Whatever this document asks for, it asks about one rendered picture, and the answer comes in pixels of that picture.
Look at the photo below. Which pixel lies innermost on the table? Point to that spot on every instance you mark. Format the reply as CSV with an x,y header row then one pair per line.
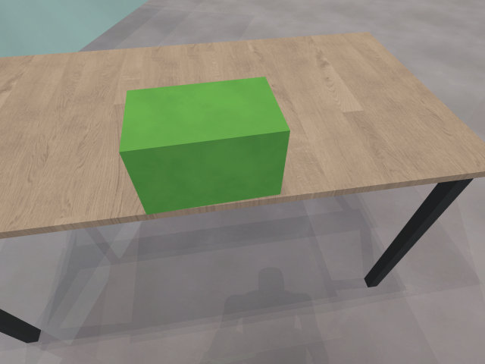
x,y
359,121

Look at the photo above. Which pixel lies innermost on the carton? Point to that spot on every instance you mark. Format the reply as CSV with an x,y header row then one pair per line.
x,y
202,144

